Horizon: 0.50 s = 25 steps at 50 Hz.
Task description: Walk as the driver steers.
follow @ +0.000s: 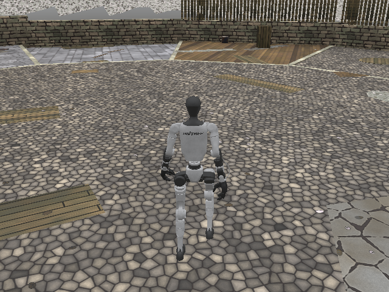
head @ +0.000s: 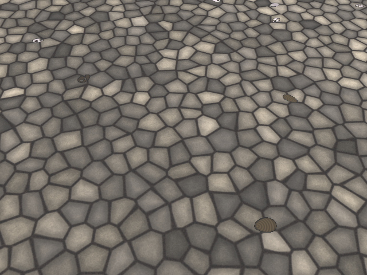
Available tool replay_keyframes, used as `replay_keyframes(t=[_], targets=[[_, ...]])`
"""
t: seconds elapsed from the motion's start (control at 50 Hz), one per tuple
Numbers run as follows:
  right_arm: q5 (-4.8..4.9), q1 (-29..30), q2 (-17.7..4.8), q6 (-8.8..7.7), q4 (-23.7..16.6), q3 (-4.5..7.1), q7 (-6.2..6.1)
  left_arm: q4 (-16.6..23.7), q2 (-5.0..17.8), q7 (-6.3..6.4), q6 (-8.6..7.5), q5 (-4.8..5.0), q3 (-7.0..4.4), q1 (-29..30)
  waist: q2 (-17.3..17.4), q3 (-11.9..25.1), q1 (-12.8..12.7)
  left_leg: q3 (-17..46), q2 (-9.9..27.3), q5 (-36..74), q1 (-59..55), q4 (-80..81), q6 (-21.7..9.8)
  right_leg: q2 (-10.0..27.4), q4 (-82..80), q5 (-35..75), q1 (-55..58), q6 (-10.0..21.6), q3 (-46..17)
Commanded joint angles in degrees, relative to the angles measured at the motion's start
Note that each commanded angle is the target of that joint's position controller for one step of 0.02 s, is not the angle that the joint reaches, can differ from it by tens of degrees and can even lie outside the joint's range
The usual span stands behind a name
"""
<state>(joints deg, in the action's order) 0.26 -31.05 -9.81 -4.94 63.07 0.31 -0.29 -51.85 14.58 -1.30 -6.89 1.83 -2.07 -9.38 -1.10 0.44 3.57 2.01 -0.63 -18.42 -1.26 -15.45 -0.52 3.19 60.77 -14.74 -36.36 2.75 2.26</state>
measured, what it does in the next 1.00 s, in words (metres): walks ahead, turning left: right foot, then left foot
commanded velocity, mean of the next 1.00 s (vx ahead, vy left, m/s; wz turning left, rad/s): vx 0.39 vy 0.00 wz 0.35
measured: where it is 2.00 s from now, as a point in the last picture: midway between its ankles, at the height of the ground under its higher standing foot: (150, 176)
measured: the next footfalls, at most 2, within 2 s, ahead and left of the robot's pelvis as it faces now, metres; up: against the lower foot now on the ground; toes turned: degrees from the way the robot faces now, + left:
right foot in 0.18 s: +0.28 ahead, -0.14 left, +0.00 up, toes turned -2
left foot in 0.74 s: +0.55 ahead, +0.14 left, +0.00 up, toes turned +19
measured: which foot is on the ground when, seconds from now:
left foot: down 0.00-0.18, up 0.20-0.72, down 0.74-1.00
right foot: up 0.00-0.16, down 0.18-0.74, up 0.76-1.00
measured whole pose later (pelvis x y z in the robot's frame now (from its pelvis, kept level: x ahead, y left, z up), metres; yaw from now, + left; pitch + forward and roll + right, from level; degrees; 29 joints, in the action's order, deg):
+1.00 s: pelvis +0.48 +0.04 +0.00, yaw +23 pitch +3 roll +0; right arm -0.3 -9.9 -15.8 -2.3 41.5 3.9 0.7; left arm -45.1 17.3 2.3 -2.5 -0.2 -3.1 -5.2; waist -1.4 -4.0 0.7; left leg 1.5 -6.1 -5.6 20.4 -23.5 -5.3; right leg 4.4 59.3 -20.5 -35.3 -3.8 -4.1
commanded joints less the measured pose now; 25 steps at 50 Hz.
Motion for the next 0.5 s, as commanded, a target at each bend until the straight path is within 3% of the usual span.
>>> replay_keyframes(t=[0.02,0.06,0.1,0.14,0.16,0.18,0.2,0.22,0.24,0.26,0.28,0.3,0.32,0.36,0.38,0.44,0.5], targets=[[0.03,2.11,-9.74,0.01,-4.18,1.27,-1.59,6.67,-1.54,-0.95,-0.14,-0.60,1.20,9.17,6.69,-8.22,-1.15,4.77,9.41,17.63,10.34,10.46,-8.30,-0.40,-18.85,10.85,2.71,-1.92,1.00],[0.83,0.58,-12.82,-0.49,-3.88,2.29,-1.73,8.01,0.91,-0.79,0.60,-0.23,0.74,11.00,8.43,-8.32,-1.67,5.54,12.04,15.81,11.20,12.79,-8.96,-1.50,-23.19,13.84,8.84,-1.85,0.71],[1.39,0.65,-12.45,-0.46,-3.78,2.67,-1.68,8.61,3.80,-0.61,0.84,0.02,-0.13,11.03,8.00,-8.69,-3.14,5.04,13.76,22.30,5.91,10.42,-7.96,-1.98,-27.62,14.52,9.69,-0.32,-0.25],[0.47,1.22,-12.82,0.41,-4.06,3.04,-1.44,7.06,6.69,-0.38,0.78,-0.07,-1.81,4.22,8.35,-2.87,-7.41,2.39,13.55,43.57,0.98,-1.60,-5.93,-4.27,-27.52,11.76,17.84,2.07,0.86],[-0.12,1.01,-11.75,1.00,-4.49,2.71,-1.24,4.45,8.49,-0.12,0.92,0.25,-3.08,-4.41,7.67,2.44,-11.33,1.22,11.35,49.23,3.51,-12.98,-4.70,-5.49,-27.81,10.56,28.90,3.55,1.48],[-1.00,1.34,-9.94,1.24,-6.18,1.79,-0.92,2.62,11.92,0.38,1.15,-0.02,-4.18,-13.96,3.42,9.37,-15.04,0.40,8.55,36.67,15.12,-30.11,-3.06,3.37,-27.88,5.41,45.04,6.54,-8.67],[-0.30,-6.97,0.49,0.24,-6.89,-0.75,-0.54,1.16,16.82,-0.13,1.24,-1.65,-4.85,-18.61,-15.28,19.91,-10.14,-0.10,-2.90,-4.77,32.92,-52.96,-0.10,19.60,-38.23,-11.21,60.13,15.47,-38.57],[1.56,-4.76,-4.52,-1.23,-6.31,0.34,-0.29,1.29,11.61,-0.46,0.80,-1.54,-3.43,-16.61,-13.22,17.88,-10.85,7.88,-1.99,-12.17,37.99,-62.24,-1.44,20.03,-47.32,-16.53,55.64,14.55,-49.52],[3.20,1.86,-8.75,-1.76,-8.59,1.67,-0.24,1.78,8.49,-0.44,0.36,-1.22,-2.54,-10.63,-9.21,7.62,-9.17,6.66,1.08,-8.05,42.49,-64.62,-2.56,19.15,-47.26,-14.10,46.94,11.34,-39.42],[3.05,6.10,-9.74,-1.81,-9.62,1.95,-0.65,2.73,6.91,-0.49,0.01,-1.25,-1.98,-5.27,-3.41,3.41,-7.45,5.36,4.63,-2.15,39.99,-62.26,-3.01,17.17,-47.92,-6.00,37.76,9.59,-29.80],[2.16,8.32,-9.80,-1.29,-9.69,2.65,-1.20,2.58,5.23,-0.81,-0.31,-1.74,-1.63,-2.00,-0.50,0.65,-5.72,4.96,6.59,1.23,36.72,-58.84,-3.37,13.94,-49.39,0.52,30.58,7.44,-22.19],[2.01,5.80,-8.02,-0.37,-9.26,2.83,-1.23,2.06,4.56,-0.81,-0.60,-2.47,-1.47,-0.69,-3.89,0.87,-3.24,5.69,8.30,3.47,32.79,-56.36,-3.31,12.61,-50.76,3.32,27.03,6.97,-16.74],[1.93,4.96,-6.99,0.52,-8.67,2.90,-1.07,1.38,2.98,-0.92,-0.75,-2.58,-1.30,-0.75,-4.01,0.09,-2.67,5.64,8.76,3.79,30.65,-54.72,-3.44,10.99,-51.65,6.64,25.05,6.67,-12.83],[1.89,5.57,-6.41,2.02,-9.36,3.40,-1.21,-0.13,3.43,-0.53,-1.12,-2.41,-1.53,-1.47,-3.47,-1.87,-1.55,4.81,8.92,4.66,32.05,-53.55,-3.33,10.56,-54.65,6.52,22.78,7.74,-8.46],[1.66,7.91,-6.41,2.42,-10.72,3.51,-1.31,-0.47,4.79,-0.26,-1.36,-2.41,-1.83,-1.66,-3.56,-3.36,-1.57,5.20,9.16,6.42,34.65,-52.01,-2.94,11.59,-55.77,7.32,22.31,8.57,-7.47],[1.17,14.14,-7.29,2.27,-13.44,4.13,-0.99,-1.49,5.65,0.93,-1.12,-2.73,-2.17,-3.86,-1.04,-4.96,-2.54,6.57,8.77,13.99,42.05,-44.87,-2.04,11.50,-56.48,10.20,26.31,8.42,-3.34],[1.03,19.30,-6.73,1.45,-15.38,3.98,0.31,-1.52,6.89,1.93,-0.57,-2.75,-2.32,-5.10,-0.44,-5.20,-3.89,3.80,7.89,21.78,42.54,-34.70,-1.60,10.61,-56.43,13.82,29.12,7.18,2.01]])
